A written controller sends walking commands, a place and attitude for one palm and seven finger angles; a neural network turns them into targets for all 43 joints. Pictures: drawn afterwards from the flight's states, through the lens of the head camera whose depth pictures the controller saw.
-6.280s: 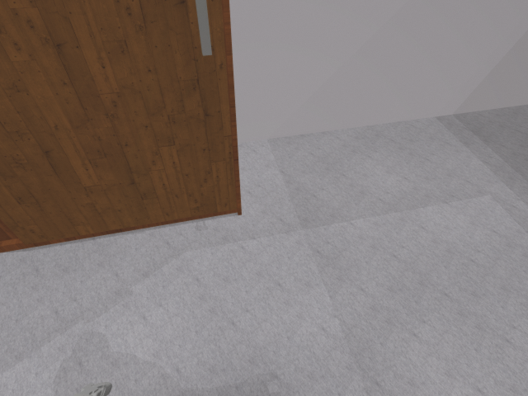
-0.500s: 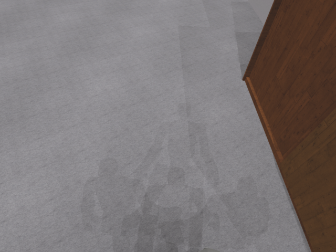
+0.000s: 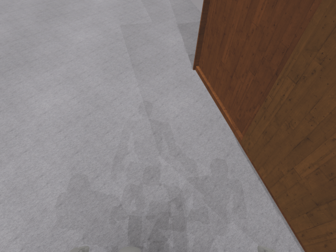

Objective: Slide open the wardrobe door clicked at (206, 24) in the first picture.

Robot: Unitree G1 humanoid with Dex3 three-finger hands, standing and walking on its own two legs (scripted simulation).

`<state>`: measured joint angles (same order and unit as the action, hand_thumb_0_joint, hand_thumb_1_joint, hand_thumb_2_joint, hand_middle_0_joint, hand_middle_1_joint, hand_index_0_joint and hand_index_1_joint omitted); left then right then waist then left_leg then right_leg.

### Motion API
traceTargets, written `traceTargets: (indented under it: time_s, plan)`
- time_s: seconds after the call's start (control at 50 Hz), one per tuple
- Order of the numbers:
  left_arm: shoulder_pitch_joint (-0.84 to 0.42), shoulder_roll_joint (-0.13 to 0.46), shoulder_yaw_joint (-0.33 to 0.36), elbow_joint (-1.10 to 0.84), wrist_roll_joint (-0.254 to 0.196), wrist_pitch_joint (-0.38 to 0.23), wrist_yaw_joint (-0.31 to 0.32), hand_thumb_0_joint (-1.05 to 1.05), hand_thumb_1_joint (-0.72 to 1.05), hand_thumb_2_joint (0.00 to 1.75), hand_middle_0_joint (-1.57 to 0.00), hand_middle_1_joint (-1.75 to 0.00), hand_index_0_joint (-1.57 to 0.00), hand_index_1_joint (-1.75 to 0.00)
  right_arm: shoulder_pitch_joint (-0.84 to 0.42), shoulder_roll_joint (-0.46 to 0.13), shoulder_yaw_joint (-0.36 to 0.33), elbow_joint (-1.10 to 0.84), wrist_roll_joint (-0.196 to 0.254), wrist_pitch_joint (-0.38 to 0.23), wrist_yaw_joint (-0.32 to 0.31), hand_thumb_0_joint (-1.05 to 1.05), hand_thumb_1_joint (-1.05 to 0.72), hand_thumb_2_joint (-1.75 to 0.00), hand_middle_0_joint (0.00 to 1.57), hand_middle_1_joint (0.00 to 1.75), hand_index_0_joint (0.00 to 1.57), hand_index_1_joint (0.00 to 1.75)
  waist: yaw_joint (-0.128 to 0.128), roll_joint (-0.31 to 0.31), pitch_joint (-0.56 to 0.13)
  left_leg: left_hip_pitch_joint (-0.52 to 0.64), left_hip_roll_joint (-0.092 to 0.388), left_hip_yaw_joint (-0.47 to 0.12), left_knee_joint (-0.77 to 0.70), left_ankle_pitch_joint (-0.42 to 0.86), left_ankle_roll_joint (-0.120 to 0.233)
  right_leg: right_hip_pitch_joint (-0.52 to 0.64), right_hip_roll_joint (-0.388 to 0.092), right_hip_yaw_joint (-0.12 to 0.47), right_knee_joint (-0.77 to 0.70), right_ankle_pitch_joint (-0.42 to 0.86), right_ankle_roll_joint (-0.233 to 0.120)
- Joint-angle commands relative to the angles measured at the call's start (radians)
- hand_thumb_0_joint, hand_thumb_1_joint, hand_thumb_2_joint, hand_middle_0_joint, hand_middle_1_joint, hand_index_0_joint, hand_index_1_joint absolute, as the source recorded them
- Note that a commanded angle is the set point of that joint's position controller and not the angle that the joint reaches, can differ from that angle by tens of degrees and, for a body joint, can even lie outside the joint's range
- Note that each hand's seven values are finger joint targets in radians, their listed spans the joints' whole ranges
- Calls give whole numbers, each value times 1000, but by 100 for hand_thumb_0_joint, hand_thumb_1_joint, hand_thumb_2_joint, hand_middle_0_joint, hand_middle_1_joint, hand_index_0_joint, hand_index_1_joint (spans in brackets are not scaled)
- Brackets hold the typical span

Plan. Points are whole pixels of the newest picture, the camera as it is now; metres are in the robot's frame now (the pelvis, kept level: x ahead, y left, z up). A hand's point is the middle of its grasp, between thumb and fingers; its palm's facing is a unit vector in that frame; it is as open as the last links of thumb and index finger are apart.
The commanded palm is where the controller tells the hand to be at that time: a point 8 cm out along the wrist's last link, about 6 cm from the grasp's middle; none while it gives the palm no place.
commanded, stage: turn to face it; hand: right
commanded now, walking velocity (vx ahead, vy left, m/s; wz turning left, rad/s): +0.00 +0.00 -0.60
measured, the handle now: out of the picture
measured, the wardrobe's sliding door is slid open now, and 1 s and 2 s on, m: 0.00 0.00 0.00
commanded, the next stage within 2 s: take the last steps up to it in 1.84 s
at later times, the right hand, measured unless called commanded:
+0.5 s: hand out of the picture -0.06 -0.23 -0.18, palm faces +0.39 +0.89 -0.24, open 7.4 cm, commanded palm none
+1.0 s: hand out of the picture -0.04 -0.22 -0.14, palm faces +0.57 +0.77 -0.28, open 7.4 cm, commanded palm none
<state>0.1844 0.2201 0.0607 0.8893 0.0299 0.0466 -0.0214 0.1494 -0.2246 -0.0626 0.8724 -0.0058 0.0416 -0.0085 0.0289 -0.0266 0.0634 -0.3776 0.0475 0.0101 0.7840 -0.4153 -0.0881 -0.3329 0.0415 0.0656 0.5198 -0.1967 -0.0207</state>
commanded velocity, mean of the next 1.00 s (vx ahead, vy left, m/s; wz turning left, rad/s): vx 0.00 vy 0.00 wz -0.60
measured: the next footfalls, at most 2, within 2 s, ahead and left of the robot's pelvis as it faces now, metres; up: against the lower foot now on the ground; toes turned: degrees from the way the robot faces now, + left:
left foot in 0.06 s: +0.05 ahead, +0.14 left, +0.00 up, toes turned -1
right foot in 0.46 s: -0.02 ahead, -0.12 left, +0.00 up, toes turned -26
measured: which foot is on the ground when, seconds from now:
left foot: up 0.00-0.04, down 0.06-0.46, up 0.48-0.94, down 0.96-1.00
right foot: down 0.00-0.04, up 0.06-0.44, down 0.46-0.96, up 0.98-1.00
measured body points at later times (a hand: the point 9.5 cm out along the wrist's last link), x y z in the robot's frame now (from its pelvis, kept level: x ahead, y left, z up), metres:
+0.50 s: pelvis -0.03 -0.01 -0.01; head +0.00 -0.04 +0.43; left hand +0.16 +0.21 -0.13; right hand -0.08 -0.27 -0.16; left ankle +0.01 +0.14 -0.72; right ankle -0.06 -0.11 -0.74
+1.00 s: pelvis -0.03 +0.02 -0.01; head +0.00 +0.02 +0.44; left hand +0.15 +0.20 -0.16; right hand -0.07 -0.26 -0.12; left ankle +0.04 +0.11 -0.74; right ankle -0.06 -0.10 -0.73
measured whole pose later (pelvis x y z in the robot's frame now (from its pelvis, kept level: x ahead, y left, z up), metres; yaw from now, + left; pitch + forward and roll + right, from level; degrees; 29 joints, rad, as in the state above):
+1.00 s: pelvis -0.03 +0.02 -0.01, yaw -36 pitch +0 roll +0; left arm 0.23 0.23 0.08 0.92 0.02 0.06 -0.02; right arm 0.12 -0.20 -0.04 0.84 -0.01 0.01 -0.02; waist 0.04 -0.05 0.06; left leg -0.27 0.02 0.04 0.56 -0.27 -0.02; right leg -0.39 0.08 0.14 0.66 -0.32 0.00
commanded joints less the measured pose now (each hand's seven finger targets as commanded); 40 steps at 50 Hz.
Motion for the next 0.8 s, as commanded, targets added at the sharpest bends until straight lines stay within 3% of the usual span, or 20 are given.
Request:
traceTargets:
  time_s: [0.0,0.02,0.04,0.06,0.1,0.12,0.14,0.22,0.32,0.36,0.4,0.42,0.44,0.46,0.48,0.5,0.54,0.58,0.7,0.78]
  plan:
    - [-41,186,65,-95,-15,-16,10,0,90,90,-20,-30,-20,-30,148,-131,-33,-60,-3,-43,-22,0,-90,-90,20,30,20,30,-67,-36,-150,305,21,-21,-409,189,32,-81,-152,247,4,143,-62]
    - [-15,104,54,-111,-24,-16,3,0,90,90,-20,-30,-20,-30,169,-227,-51,-66,-22,-55,-31,0,-90,-90,20,30,20,30,-72,265,-145,423,301,-307,-548,153,122,-292,-2,65,239,-180,35]
    - [-21,119,57,-124,-10,-16,4,0,90,90,-20,-30,-20,-30,128,-264,-46,-87,-18,-47,-29,0,-90,-90,20,30,20,30,-64,316,-128,295,457,-381,-541,231,218,-304,24,-7,456,-383,60]
    - [-38,140,62,-111,-2,-4,2,0,90,90,-20,-30,-20,-30,87,-220,-49,-94,-15,-53,-33,0,-90,-90,20,30,20,30,-55,289,-99,209,416,-339,-535,239,232,-283,-17,29,586,-352,54]
    - [2,131,62,-64,-3,9,-8,0,90,90,-20,-30,-20,-30,-10,-154,-28,-108,-12,-51,-32,0,-90,-90,20,30,20,30,3,199,-39,152,314,-165,-496,287,197,-276,-55,1,715,-226,70]
    - [13,116,57,-44,-2,12,-13,0,90,90,-20,-30,-20,-30,-26,-135,-19,-108,-15,-55,-30,0,-90,-90,20,30,20,30,11,182,-24,157,275,-75,-472,358,182,-266,-64,-25,729,-178,83]
    - [10,111,53,-42,-4,14,-16,0,90,90,-20,-30,-20,-30,-6,-130,-18,-102,-17,-58,-31,0,-90,-90,20,30,20,30,1,207,-24,162,266,-41,-464,400,180,-254,-67,-43,718,-169,90]
    - [-51,96,43,-48,-7,19,-18,0,90,90,-20,-30,-20,-30,83,-161,-24,-62,-21,-53,-31,0,-90,-90,20,30,20,30,-46,212,-34,242,288,17,-455,435,193,-225,-76,-95,563,-206,107]
    - [-104,86,25,-64,-16,6,-18,0,90,90,-20,-30,-20,-30,128,-211,-38,-29,-27,-43,-25,0,-90,-90,20,30,20,30,-79,254,-73,298,327,59,-396,544,208,-130,-75,-159,308,-260,95]
    - [-82,87,21,-61,-19,-4,-13,0,90,90,-20,-30,-20,-30,123,-222,-46,-23,-27,-39,-23,0,-90,-90,20,30,20,30,-72,252,-97,302,336,80,-347,593,198,-66,-67,-182,203,-245,82]
    - [-21,109,25,-53,-17,-13,-11,0,90,90,-20,-30,-20,-30,103,-220,-49,-15,-20,-32,-19,0,-90,-90,20,30,20,30,-36,219,-121,264,315,142,-244,547,141,57,-64,-191,7,-106,69]
    - [35,154,38,-40,-14,-22,-11,0,90,90,-20,-30,-20,-30,103,-204,-49,-22,-10,-26,-15,0,-90,-90,20,30,20,30,-1,112,-153,155,292,172,-112,457,92,211,-94,-149,-112,41,51]
    - [79,271,66,-43,-7,-31,-5,0,90,90,-20,-30,-20,-30,110,-145,-41,-57,-2,-20,-6,0,-90,-90,20,30,20,30,25,-190,-174,-130,160,206,105,49,9,377,-338,191,-155,316,-60]
    - [146,335,78,-23,-12,-26,1,0,90,90,-20,-30,-20,-30,36,-108,-19,-102,-11,-17,-6,0,-90,-90,20,30,20,30,63,-280,-163,-242,103,131,272,-273,-9,362,-484,311,-164,551,-175]
    - [164,305,72,1,-12,-30,15,0,90,90,-20,-30,-20,-30,-21,-120,-22,-92,-15,-3,-18,0,-90,-90,20,30,20,30,76,-266,-162,-244,103,30,357,-213,1,304,-442,303,-170,477,-164]
    - [117,283,65,-13,-10,-30,24,0,90,90,-20,-30,-20,-30,-38,-121,-25,-89,-10,-6,-15,0,-90,-90,20,30,20,30,55,-230,-131,-258,102,10,399,-154,1,257,-408,280,-170,379,-161]
    - [2,221,43,-46,-7,-35,26,0,90,90,-20,-30,-20,-30,2,-127,-33,-51,-12,-9,-2,0,-90,-90,20,30,20,30,0,-137,-78,-212,96,3,402,-8,-1,175,-304,172,-187,285,-122]
    - [-22,209,38,-57,-10,-39,25,0,90,90,-20,-30,-20,-30,44,-128,-34,-33,-12,-7,1,0,-90,-90,20,30,20,30,-16,-121,-86,-180,83,7,368,35,-9,171,-269,133,-197,280,-113]
    - [31,211,49,-47,-9,-33,23,0,90,90,-20,-30,-20,-30,-10,-127,-31,-58,-10,-9,-8,0,-90,-90,20,30,20,30,11,-98,-86,-169,51,-9,240,20,-18,205,-269,230,-206,236,-142]
    - [47,216,59,-43,-4,-27,22,0,90,90,-20,-30,-20,-30,-40,-107,-24,-84,-4,-14,-13,0,-90,-90,20,30,20,30,20,-116,-109,-127,19,-16,116,-21,-12,223,-264,298,-168,291,-160]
